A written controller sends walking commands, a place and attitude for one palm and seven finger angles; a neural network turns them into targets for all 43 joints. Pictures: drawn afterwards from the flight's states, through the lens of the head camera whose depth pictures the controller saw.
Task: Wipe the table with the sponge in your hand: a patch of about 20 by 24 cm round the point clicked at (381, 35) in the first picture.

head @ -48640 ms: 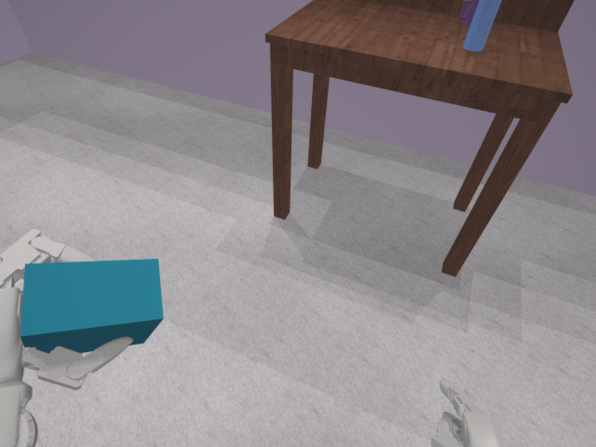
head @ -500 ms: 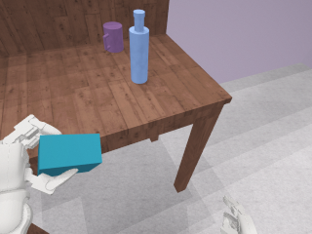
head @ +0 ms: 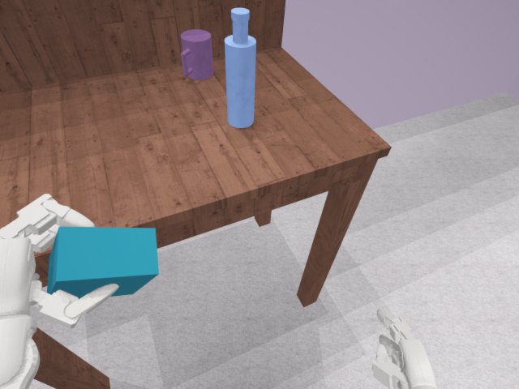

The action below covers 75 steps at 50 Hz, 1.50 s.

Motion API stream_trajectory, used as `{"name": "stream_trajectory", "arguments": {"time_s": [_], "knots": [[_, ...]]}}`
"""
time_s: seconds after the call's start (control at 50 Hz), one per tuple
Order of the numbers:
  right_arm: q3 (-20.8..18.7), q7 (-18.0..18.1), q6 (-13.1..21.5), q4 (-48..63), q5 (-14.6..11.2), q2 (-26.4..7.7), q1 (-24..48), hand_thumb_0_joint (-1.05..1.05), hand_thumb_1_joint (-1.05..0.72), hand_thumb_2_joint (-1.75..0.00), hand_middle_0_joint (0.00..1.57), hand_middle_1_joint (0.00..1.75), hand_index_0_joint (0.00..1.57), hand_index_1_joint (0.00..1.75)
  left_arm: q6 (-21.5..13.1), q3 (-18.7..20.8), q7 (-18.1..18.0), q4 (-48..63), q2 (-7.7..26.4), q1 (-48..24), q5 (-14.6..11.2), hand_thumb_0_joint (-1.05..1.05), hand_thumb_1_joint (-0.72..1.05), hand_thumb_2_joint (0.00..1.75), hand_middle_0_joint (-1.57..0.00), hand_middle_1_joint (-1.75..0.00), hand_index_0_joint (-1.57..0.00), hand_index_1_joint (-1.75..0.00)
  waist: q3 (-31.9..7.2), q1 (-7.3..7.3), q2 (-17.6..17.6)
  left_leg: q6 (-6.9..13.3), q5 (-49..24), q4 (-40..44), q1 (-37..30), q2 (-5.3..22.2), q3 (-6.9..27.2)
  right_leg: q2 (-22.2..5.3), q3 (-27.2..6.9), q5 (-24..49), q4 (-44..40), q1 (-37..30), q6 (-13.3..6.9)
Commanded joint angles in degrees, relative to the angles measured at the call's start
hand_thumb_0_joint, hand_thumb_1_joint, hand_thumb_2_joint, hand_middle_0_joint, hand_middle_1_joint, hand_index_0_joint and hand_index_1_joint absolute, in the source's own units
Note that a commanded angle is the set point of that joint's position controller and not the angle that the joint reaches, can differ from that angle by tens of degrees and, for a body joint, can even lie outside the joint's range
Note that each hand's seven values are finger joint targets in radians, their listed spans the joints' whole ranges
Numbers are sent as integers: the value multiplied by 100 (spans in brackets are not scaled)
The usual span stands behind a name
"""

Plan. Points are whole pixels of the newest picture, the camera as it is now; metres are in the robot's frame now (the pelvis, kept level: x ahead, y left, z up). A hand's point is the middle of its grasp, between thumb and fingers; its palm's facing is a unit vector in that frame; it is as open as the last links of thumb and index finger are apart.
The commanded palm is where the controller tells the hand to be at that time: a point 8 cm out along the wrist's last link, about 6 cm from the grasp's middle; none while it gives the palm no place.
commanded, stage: come to a stop and stand still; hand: left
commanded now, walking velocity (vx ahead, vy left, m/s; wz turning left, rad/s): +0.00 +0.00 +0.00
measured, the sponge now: (115, 264) +0.24 +0.22 +0.10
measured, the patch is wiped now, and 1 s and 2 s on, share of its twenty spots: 0.95 0.95 0.95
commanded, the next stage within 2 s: look again from close up in 0.22 s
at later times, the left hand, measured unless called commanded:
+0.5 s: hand (84, 246) +0.23 +0.23 +0.16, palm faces +0.35 -0.83 -0.44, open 10.1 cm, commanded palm +0.18 +0.27 +0.17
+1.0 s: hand (124, 201) +0.31 +0.21 +0.15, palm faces +0.44 -0.83 -0.34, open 10.1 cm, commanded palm +0.26 +0.24 +0.17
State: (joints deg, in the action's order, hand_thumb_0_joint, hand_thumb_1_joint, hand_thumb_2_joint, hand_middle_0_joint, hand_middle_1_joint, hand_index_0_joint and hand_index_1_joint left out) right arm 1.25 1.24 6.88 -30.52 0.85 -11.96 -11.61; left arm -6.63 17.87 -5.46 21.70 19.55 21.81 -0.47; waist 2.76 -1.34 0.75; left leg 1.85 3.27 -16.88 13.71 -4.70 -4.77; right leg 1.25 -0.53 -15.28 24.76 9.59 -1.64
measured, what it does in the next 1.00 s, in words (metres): shifts its weight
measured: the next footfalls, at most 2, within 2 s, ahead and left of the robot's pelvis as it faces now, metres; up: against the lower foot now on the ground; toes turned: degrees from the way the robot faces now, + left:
right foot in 1.32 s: +0.29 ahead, -0.20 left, +0.00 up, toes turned +1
left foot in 1.60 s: +0.20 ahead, +0.06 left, +0.00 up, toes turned +3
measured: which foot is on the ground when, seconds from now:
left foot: down 0.00-1.00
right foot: down 0.00-1.00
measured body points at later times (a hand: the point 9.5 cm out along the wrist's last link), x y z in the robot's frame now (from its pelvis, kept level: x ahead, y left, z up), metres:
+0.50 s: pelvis +0.03 -0.01 +0.00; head +0.06 -0.01 +0.44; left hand +0.21 +0.27 +0.18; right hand +0.22 -0.22 -0.08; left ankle +0.09 +0.04 -0.74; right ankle +0.01 -0.09 -0.74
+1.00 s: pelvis +0.10 -0.04 -0.02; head +0.10 -0.03 +0.43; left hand +0.28 +0.26 +0.17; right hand +0.28 -0.27 -0.10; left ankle +0.09 +0.05 -0.74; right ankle +0.01 -0.09 -0.74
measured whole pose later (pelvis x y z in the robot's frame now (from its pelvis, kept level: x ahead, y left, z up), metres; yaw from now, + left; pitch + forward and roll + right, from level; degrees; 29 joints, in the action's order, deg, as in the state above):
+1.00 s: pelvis +0.10 -0.04 -0.02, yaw -1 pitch +0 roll +1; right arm 0.6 1.6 2.8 -33.1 -0.9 -12.8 -12.7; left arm -10.2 20.8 -7.0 26.7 20.7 25.0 -4.4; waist 0.0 -2.9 2.5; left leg 3.5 20.7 -35.2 15.2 -2.9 -4.0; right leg 5.6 -0.8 -26.0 36.8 8.4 -5.0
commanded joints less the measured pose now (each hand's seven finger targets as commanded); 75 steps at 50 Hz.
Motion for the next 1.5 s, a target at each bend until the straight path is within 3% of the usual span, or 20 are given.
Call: {"name": "stream_trajectory", "arguments": {"time_s": [0.0, 0.1, 0.22, 0.3, 0.4, 0.6, 0.7, 0.8, 0.92, 0.96, 0.98, 1.02, 1.06, 1.14, 1.24, 1.26, 1.3, 1.34, 1.42, 1.48], "knots": [[-257, -8, 357, 953, 25, -633, 721, 0, -90, -90, 20, 30, 20, 30, -703, 967, -149, 2107, 1278, -200, -113, 0, 10, 130, -120, -160, -120, -160, -989, -84, -403, -403, 1598, -24, -702, 712, 601, -208, -167, -395, -847, 175, -180], [-293, 15, 239, 733, -19, -730, 575, 0, -90, -90, 20, 30, 20, 30, -633, 673, -113, 1417, 856, -183, -155, 0, 10, 130, -120, -160, -120, -160, -443, 127, -290, -381, 1725, -770, -1286, 634, 849, -358, -592, -1632, -1292, 1937, -237], [-249, 118, 275, 715, -87, -685, 630, 0, -90, -90, 20, 30, 20, 30, -535, 491, -161, 1337, 847, -1022, -62, 0, 10, 130, -120, -160, -120, -160, -482, -12, -1172, -545, 3592, 1534, -85, 1306, 1945, 318, 56, -644, 658, 453, 34], [-274, 59, 335, 900, 0, -589, 669, 0, -90, -90, 20, 30, 20, 30, -524, 724, -195, 1963, 1113, -427, -101, 0, 10, 130, -120, -160, -120, -160, -959, -151, -768, -747, 2037, 1021, -248, 955, 1132, 187, 238, -193, -347, -464, -56], [-261, -24, 284, 862, -9, -679, 682, 0, -90, -90, 20, 30, 20, 30, -631, 1012, -162, 1976, 1129, 409, -264, 0, 10, 130, -120, -160, -120, -160, -950, -29, 401, -212, 598, -1187, -760, 588, 871, -845, -1025, -33, -1167, 745, -448], [-217, 181, 153, 713, -60, -668, 646, 0, -90, -90, 20, 30, 20, 30, -538, 639, -217, 1618, 997, -373, -272, 0, 10, 130, -120, -160, -120, -160, -986, -3, -751, -279, 237, 488, -1278, 1513, 1901, -48, -206, -212, 495, 772, 56], [-247, 159, 124, 795, -15, -704, 712, 0, -90, -90, 20, 30, 20, 30, -512, 742, -260, 1759, 1088, -45, -227, 0, 10, 130, -120, -160, -120, -160, -964, -31, -270, -299, 998, 75, -522, 1084, 1242, -260, -283, 159, -520, -126, -121], [-305, 104, -44, 774, -102, -643, 574, 0, -90, -90, 20, 30, 20, 30, -556, 1012, -270, 1750, 1182, 134, -347, 0, 10, 130, -120, -160, -120, -160, -845, 30, 337, -65, 942, -2103, 715, 665, 586, -1389, -1894, 285, -799, -406, -781], [-255, 75, -99, 623, -179, -595, 509, 0, -90, -90, 20, 30, 20, 30, -699, 878, -329, 1557, 1185, -644, -321, 0, 10, 130, -120, -160, -120, -160, -680, 74, -201, 149, 622, -1599, 142, 551, 264, -1166, -1161, 2752, 661, -334, -402], [-302, 82, -118, 641, -219, -710, 514, 0, -90, -90, 20, 30, 20, 30, -668, 793, -321, 1658, 1170, -795, -296, 0, 10, 130, -120, -160, -120, -160, -1043, 230, -1081, 812, -1112, -1210, -2011, 1159, 1476, -266, -156, 2510, 2499, 1355, 321], [-295, 36, -84, 652, -186, -665, 424, 0, -90, -90, 20, 30, 20, 30, -725, 735, -332, 1825, 1134, -990, -272, 0, 10, 130, -120, -160, -120, -160, -1146, 306, -1801, 1434, -1831, -873, -2708, 1952, 2906, 122, -79, 172, 3958, 2486, 414], [-298, -17, -48, 600, -103, -555, 356, 0, -90, -90, 20, 30, 20, 30, -653, 821, -308, 1539, 1247, -691, -244, 0, 10, 130, -120, -160, -120, -160, -578, 310, -737, 1637, -1383, -292, -2139, 2468, 3726, 109, -524, -1438, 5146, 3317, -9], [-447, -21, -59, 604, -192, -720, 412, 0, -90, -90, 20, 30, 20, 30, -526, 959, -227, 1398, 1226, -183, -254, 0, 10, 130, -120, -160, -120, -160, -179, 207, -110, 1471, -704, -207, -1201, 2354, 2889, -221, -559, -1091, 5007, 3305, -8], [-418, -11, -36, 633, -260, -678, 573, 0, -90, -90, 20, 30, 20, 30, -659, 1227, -195, 1663, 1189, 623, -223, 0, 10, 130, -120, -160, -120, -160, -203, -7, -807, 916, 69, -1, 370, 1586, 1015, -535, 238, 41, 3011, 1709, 107], [-326, 98, 136, 605, -237, -668, 495, 0, -90, -90, 20, 30, 20, 30, -786, 1003, -271, 1596, 1028, -66, -205, 0, 10, 130, -120, -160, -120, -160, -645, 73, -554, 417, 356, -1364, 755, 1227, 348, -49, 1093, 773, 674, -622, 219], [-369, 116, 147, 553, -218, -683, 444, 0, -90, -90, 20, 30, 20, 30, -781, 1004, -307, 1472, 1060, -195, -165, 0, 10, 130, -120, -160, -120, -160, -848, 40, 7, 256, 700, -2431, 1145, 989, 232, -388, 536, 839, 355, -1303, 58], [-468, 69, 152, 579, -181, -689, 416, 0, -90, -90, 20, 30, 20, 30, -764, 1037, -314, 1380, 1209, -477, -117, 0, 10, 130, -120, -160, -120, -160, -1167, 44, 1651, -122, 2757, -5001, 1875, 387, 424, -2458, -2650, 1177, -565, -1075, -871], [-498, -10, 119, 454, -232, -717, 351, 0, -90, -90, 20, 30, 20, 30, -719, 826, -288, 1426, 1072, -653, -124, 0, 10, 130, -120, -160, -120, -160, -584, 137, 1094, -230, 2842, -5125, 1541, 737, 811, -2612, -2914, 539, -910, 171, -975], [-308, 68, -147, 444, -195, -471, 600, 0, -90, -90, 20, 30, 20, 30, -667, 1060, -399, 1456, 1086, -27, -130, 0, 10, 130, -120, -160, -120, -160, -737, 101, 1274, -235, 2117, -3633, 435, 839, 454, -1951, -717, 984, -350, 740, -557], [-358, 114, -191, 596, -159, -441, 754, 0, -90, -90, 20, 30, 20, 30, -666, 1203, -485, 2206, 1201, 14, -187, 0, 10, 130, -120, -160, -120, -160, -866, 63, 1035, -219, 1681, -2385, -147, 568, 7, -1887, -555, 122, -342, 956, -428]]}}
